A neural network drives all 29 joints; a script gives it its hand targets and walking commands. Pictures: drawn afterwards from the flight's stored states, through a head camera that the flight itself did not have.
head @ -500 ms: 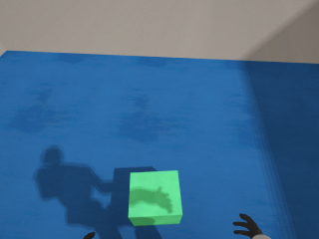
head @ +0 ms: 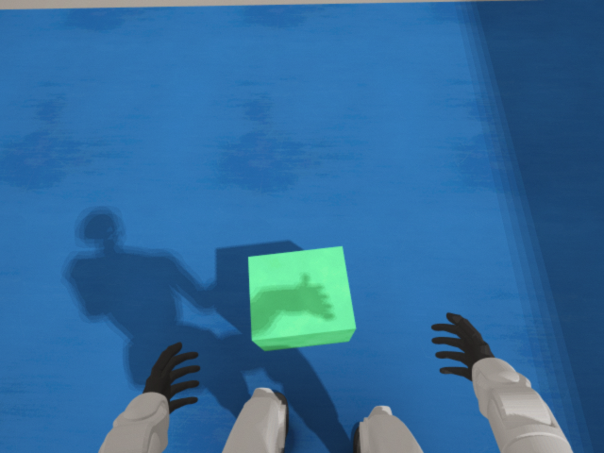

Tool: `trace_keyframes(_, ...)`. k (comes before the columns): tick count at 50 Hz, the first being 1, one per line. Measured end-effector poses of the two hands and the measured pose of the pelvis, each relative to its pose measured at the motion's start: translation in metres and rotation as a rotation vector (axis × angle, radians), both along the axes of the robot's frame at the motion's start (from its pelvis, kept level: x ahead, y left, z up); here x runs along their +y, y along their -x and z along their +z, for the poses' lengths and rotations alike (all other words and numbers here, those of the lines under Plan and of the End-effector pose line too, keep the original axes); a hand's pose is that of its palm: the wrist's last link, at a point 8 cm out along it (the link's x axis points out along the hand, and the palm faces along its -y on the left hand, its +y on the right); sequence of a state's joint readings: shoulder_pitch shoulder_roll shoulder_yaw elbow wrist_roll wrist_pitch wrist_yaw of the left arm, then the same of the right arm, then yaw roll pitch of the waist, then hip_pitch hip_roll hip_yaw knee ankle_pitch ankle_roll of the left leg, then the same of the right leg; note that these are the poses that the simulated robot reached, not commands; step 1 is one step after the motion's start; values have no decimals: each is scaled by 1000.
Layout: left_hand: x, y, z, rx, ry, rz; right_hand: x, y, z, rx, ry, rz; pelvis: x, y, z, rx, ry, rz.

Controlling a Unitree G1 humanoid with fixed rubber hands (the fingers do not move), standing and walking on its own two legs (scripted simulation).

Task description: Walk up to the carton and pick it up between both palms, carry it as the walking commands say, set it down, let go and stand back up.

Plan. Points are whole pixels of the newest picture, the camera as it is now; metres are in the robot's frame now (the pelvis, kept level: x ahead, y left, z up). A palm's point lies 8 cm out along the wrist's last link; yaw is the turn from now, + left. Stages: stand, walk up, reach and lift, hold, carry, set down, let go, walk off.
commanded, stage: reach and lift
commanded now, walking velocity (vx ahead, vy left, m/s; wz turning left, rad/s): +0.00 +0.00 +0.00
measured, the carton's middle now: (301, 301) +0.45 +0.07 -0.59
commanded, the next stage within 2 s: none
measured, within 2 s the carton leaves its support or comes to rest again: neither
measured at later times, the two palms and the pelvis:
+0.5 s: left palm (172, 305) +0.33 +0.25 -0.14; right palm (432, 274) +0.39 -0.16 -0.14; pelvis -0.07 +0.02 -0.05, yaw +0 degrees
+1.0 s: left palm (178, 244) +0.44 +0.27 -0.16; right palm (417, 225) +0.49 -0.16 -0.17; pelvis -0.02 +0.02 -0.06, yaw -2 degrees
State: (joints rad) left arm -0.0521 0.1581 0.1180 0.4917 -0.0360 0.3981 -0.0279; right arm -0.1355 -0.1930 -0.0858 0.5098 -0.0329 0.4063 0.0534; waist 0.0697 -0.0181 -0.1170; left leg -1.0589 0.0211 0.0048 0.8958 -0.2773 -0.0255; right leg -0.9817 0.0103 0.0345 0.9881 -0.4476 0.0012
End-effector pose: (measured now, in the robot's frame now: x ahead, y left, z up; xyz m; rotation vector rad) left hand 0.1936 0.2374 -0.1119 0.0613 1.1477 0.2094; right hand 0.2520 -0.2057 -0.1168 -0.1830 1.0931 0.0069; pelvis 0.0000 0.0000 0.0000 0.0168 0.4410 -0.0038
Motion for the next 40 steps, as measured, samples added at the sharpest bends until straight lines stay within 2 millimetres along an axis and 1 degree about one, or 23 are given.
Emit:
trace_keyframes(4, 6, -3, -7, -25, 14, 7, -1, -12, 2, -25, 16, 9, 3, 21, -9, -24, 9, 4)
trace_keyframes(7, 10, -13, -11, -53, 18, 9, 1, -20, 0, -31, 13, 6, 5, 36, -15, -49, 17, 11)
trace_keyframes(11, 14, -41, -14, -108, 17, 11, 8, -39, -4, -53, -8, -3, 8, 55, -25, -75, 24, 17)
trace_keyframes(15, 16, -74, -12, -166, 10, 27, 19, -67, -6, -94, -39, -10, 12, 69, -35, -76, 29, 18)
trace_keyframes(18, 16, -95, -14, -192, 6, 39, 28, -90, -7, -127, -58, -10, 15, 74, -40, -56, 30, 15)
trace_keyframes(24, 16, -131, -27, -243, -6, 55, 42, -130, -17, -199, -68, -4, 18, 73, -49, 28, 29, 12)
trace_keyframes(30, 26, -168, -41, -327, -29, 74, 47, -166, -32, -274, -61, -6, 20, 62, -56, 136, 32, 5)
trace_keyframes(36, 39, -206, -44, -415, -55, 71, 45, -205, -39, -359, -58, -7, 22, 46, -61, 234, 34, -1)
trace_keyframes(40, 42, -231, -44, -464, -53, 68, 46, -230, -41, -407, -67, 3, 22, 35, -64, 299, 31, -8)
